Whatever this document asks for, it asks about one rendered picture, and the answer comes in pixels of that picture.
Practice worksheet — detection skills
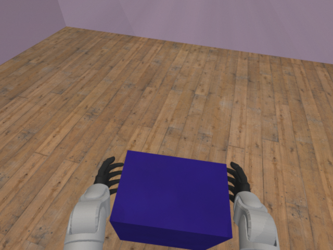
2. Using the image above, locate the right robot hand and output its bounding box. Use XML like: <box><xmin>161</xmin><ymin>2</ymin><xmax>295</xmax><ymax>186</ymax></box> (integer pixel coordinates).
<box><xmin>227</xmin><ymin>162</ymin><xmax>251</xmax><ymax>203</ymax></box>

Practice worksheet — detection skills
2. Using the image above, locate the robot right forearm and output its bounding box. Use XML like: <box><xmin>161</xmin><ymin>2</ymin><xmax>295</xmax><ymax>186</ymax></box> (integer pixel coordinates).
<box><xmin>233</xmin><ymin>191</ymin><xmax>280</xmax><ymax>250</ymax></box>

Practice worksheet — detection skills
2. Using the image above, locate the left robot hand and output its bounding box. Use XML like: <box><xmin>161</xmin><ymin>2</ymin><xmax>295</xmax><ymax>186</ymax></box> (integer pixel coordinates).
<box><xmin>94</xmin><ymin>156</ymin><xmax>124</xmax><ymax>195</ymax></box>

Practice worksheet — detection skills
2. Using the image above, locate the carton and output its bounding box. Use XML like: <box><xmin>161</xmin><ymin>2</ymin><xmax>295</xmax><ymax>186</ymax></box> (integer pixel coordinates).
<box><xmin>109</xmin><ymin>150</ymin><xmax>233</xmax><ymax>250</ymax></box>

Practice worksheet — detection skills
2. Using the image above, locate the robot left forearm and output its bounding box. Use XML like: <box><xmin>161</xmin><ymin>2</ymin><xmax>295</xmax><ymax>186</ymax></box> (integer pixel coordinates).
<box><xmin>63</xmin><ymin>183</ymin><xmax>110</xmax><ymax>250</ymax></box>

